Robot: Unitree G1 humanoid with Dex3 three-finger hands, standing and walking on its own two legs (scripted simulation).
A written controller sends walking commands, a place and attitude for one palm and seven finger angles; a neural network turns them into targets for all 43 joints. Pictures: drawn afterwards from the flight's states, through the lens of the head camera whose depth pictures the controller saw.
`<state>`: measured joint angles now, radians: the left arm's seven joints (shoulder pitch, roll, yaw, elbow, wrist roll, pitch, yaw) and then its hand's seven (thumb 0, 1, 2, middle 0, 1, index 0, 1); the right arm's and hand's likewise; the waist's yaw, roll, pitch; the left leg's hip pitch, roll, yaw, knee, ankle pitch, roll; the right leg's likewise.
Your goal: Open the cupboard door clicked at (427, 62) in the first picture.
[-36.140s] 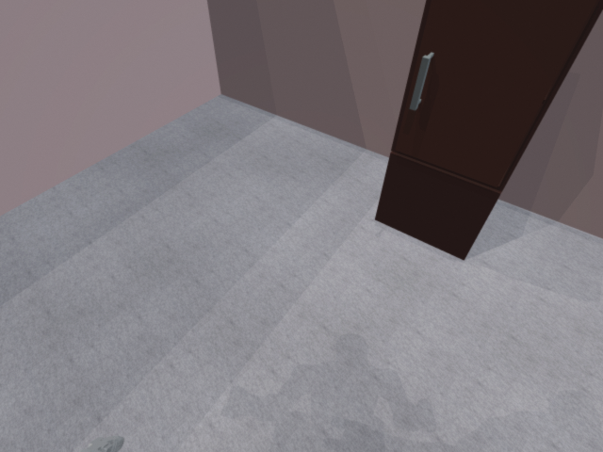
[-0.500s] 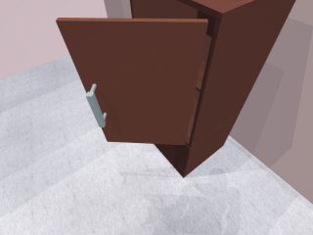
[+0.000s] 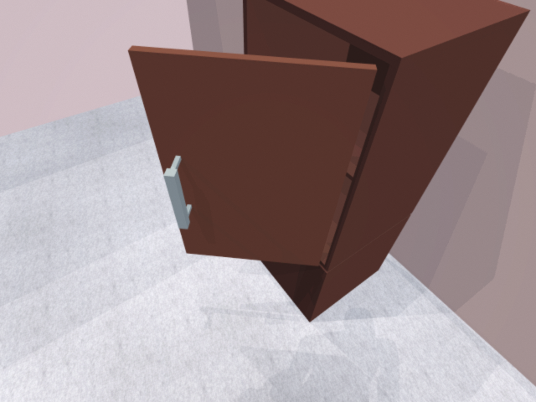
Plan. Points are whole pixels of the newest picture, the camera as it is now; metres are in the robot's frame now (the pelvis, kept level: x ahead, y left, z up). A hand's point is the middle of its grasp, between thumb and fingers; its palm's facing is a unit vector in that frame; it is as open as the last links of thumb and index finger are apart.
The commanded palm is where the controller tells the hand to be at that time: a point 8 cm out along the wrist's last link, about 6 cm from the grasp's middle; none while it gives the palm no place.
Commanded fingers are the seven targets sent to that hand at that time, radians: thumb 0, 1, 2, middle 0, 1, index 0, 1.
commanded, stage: come to a stop and stand still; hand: left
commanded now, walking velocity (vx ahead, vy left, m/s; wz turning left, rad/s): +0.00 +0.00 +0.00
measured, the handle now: (180, 193) +0.52 +0.23 -0.05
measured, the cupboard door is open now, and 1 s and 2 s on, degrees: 49 49 49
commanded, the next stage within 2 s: look again from close up in 0.18 s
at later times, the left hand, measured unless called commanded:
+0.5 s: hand out of the picture -0.03 +0.17 -0.18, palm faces +0.01 -0.98 -0.19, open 7.4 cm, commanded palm none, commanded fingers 0.00 0.90 0.90 -0.20 -0.30 -0.20 -0.30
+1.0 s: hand out of the picture +0.04 +0.19 -0.13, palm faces +0.17 -0.95 -0.25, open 7.3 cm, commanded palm +0.08 +0.22 -0.07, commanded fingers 0.00 0.76 0.84 -0.21 -0.39 -0.21 -0.39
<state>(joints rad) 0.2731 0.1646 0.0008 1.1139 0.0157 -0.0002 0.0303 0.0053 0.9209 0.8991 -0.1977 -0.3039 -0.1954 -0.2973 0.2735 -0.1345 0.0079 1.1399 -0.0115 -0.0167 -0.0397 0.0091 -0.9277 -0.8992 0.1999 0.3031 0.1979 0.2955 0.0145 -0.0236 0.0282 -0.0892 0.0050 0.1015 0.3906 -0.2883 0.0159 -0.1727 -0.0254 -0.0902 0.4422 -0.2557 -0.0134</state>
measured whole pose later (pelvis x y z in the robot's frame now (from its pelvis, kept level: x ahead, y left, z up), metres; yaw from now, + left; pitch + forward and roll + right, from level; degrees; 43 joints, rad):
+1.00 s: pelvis -0.02 -0.01 -0.01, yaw +0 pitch -1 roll +1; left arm 0.47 0.18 0.00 0.57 -0.09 0.01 0.09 0.05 0.96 0.89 -0.21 -0.31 -0.20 -0.31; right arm 0.38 -0.16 0.03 1.00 0.03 -0.15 -0.06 0.01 -0.91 -0.90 0.20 0.30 0.20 0.30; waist 0.01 0.01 0.02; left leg -0.18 0.01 0.10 0.48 -0.30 0.01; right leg -0.26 -0.02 -0.09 0.52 -0.26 -0.03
